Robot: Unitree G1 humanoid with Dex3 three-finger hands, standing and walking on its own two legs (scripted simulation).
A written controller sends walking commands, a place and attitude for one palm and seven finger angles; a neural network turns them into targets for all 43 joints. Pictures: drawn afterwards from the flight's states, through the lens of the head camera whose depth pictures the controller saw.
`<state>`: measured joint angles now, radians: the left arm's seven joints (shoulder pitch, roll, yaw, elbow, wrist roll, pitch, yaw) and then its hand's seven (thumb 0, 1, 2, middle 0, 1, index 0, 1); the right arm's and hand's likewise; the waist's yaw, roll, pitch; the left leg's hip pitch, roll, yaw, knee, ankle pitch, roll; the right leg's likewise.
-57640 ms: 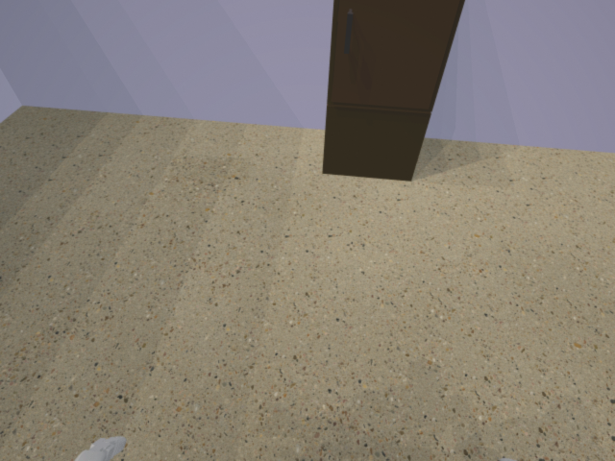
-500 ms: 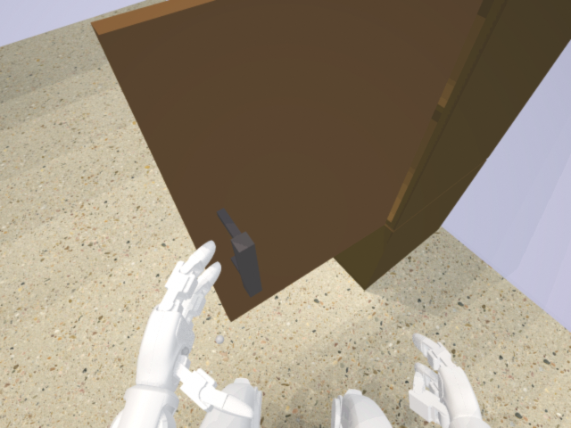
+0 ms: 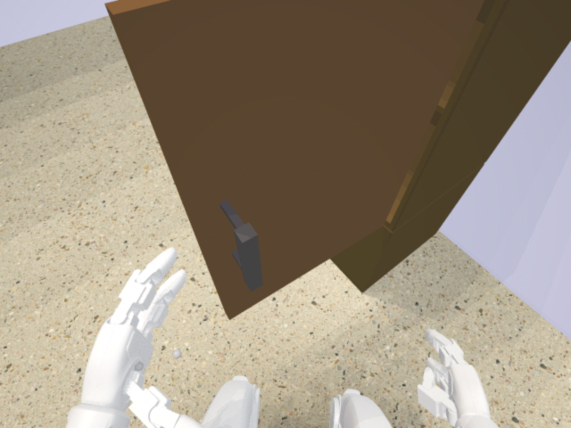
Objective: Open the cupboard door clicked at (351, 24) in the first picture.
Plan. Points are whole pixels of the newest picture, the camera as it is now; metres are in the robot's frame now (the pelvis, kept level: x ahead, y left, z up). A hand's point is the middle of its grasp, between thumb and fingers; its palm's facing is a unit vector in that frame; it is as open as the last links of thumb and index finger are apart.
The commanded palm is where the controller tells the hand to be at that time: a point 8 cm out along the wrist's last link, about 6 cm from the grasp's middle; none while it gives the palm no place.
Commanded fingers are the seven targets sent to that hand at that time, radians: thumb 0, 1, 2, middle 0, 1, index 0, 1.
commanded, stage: draw the hand back to the body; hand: left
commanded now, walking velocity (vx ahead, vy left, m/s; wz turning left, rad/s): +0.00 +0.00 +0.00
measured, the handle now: (241, 248) +0.33 +0.09 +0.07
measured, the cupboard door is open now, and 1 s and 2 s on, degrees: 86 86 86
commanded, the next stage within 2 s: step back with the hand held close in 1.48 s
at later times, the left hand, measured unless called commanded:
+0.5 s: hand (74, 333) +0.19 +0.21 +0.16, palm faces +0.10 -0.97 -0.22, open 15.8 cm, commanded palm +0.16 +0.26 +0.18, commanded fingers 0.00 -0.12 0.47 -0.16 -0.30 -0.16 -0.30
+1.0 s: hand out of the picture +0.22 +0.27 +0.25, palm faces +0.40 -0.82 -0.40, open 10.3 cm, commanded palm +0.18 +0.31 +0.27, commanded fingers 0.00 0.76 0.84 -0.19 -0.30 -0.19 -0.30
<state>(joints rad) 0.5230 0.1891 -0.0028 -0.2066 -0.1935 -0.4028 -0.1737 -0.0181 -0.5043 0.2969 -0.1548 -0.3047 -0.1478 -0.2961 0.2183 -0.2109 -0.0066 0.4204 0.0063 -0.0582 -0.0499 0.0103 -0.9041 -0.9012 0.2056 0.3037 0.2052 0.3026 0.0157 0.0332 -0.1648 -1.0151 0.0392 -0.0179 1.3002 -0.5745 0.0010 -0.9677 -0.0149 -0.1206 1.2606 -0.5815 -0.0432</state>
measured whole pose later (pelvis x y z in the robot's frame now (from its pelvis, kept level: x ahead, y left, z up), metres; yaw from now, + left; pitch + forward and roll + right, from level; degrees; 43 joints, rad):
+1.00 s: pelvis +0.04 +0.02 +0.11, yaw -1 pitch -2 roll -1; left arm 0.53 0.35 0.27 -0.44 -0.06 -0.03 0.14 0.00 0.42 0.69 -0.20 -0.31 -0.19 -0.30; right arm 0.24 -0.22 0.06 0.56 0.01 -0.12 -0.09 0.01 -0.90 -0.90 0.21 0.30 0.21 0.30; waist 0.06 0.06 -0.03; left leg -0.21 0.00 0.05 0.58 -0.33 0.03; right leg -0.19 -0.02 -0.06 0.54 -0.32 0.01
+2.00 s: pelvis -0.01 +0.02 +0.12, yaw -3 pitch -1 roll -1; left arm 0.56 0.43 0.41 -0.49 -0.05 -0.14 0.13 0.01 0.88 0.89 -0.22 -0.31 -0.21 -0.30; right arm 0.17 -0.23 -0.01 0.56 0.00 0.00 -0.09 0.01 -0.90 -0.90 0.21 0.30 0.21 0.30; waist 0.00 0.00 0.06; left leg -0.25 0.02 0.09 0.48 -0.21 0.03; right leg -0.24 0.00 -0.02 0.44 -0.18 0.01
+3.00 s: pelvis -0.22 +0.01 +0.10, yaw -5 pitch +1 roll +0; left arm 0.55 0.45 0.47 -0.60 -0.05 -0.23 0.15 0.01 0.88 0.90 -0.22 -0.31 -0.21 -0.30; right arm 0.21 -0.18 0.05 0.66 0.00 -0.12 -0.05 0.01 -0.90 -0.90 0.21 0.30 0.21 0.30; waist 0.03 -0.07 -0.04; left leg -0.43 -0.02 0.08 0.65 -0.12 0.02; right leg -0.08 0.03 0.00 0.60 -0.45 -0.03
